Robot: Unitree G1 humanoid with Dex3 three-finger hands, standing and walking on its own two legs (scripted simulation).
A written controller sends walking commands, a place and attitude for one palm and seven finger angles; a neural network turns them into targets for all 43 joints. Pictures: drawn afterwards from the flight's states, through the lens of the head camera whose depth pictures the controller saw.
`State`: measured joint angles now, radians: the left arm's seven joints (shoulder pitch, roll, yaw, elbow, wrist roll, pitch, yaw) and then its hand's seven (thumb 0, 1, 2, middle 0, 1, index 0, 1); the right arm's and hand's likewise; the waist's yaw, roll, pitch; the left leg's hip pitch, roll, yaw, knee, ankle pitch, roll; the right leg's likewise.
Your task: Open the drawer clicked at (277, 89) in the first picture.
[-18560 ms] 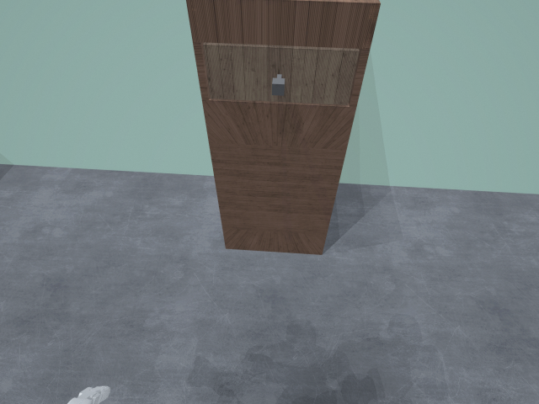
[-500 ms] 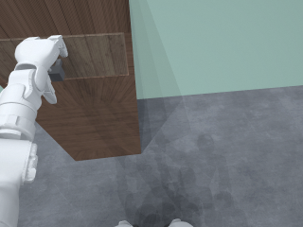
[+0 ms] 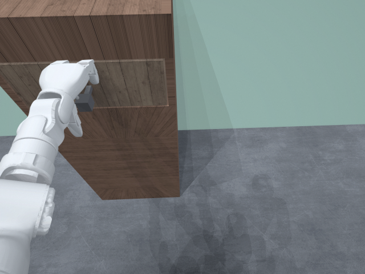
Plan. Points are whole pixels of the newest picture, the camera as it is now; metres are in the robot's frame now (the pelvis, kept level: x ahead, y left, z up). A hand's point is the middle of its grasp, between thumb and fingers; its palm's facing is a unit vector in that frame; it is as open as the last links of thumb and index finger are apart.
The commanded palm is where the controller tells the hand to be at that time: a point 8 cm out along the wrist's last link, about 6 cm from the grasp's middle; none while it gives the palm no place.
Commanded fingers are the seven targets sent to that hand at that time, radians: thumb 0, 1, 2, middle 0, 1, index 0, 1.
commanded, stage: re-aim the fingers above the handle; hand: left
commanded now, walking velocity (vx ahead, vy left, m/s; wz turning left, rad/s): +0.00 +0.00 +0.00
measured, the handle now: (86, 97) +0.52 +0.23 +0.07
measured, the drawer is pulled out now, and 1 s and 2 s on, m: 0.00 0.00 0.00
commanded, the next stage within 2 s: lower the fingers behind the handle in 1.90 s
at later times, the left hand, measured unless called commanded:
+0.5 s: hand (76, 96) +0.48 +0.23 +0.12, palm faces -0.05 -0.02 -1.00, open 13.3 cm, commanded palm +0.47 +0.24 +0.18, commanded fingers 0.00 -0.50 0.30 -0.30 -1.20 -0.30 -1.20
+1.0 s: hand (84, 93) +0.48 +0.21 +0.13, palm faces -0.01 -0.04 -1.00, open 13.8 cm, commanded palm +0.46 +0.22 +0.19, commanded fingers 0.00 -0.50 0.30 -0.30 -1.20 -0.30 -1.20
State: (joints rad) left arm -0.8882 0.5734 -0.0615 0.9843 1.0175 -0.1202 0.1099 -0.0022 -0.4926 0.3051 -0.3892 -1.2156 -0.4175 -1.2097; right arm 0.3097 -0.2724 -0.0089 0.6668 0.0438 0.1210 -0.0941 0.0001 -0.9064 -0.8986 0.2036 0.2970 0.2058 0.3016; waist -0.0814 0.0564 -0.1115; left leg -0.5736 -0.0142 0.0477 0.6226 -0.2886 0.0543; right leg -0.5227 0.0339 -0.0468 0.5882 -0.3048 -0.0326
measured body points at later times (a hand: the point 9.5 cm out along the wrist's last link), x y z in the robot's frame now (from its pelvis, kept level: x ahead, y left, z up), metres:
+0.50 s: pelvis +0.01 -0.02 +0.00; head +0.07 -0.04 +0.45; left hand +0.48 +0.23 +0.17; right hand +0.05 -0.29 -0.14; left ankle +0.00 +0.08 -0.72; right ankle -0.02 -0.10 -0.72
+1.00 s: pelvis +0.02 +0.00 +0.01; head +0.07 -0.03 +0.45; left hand +0.47 +0.21 +0.18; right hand +0.11 -0.27 -0.13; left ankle +0.00 +0.08 -0.72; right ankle -0.02 -0.10 -0.72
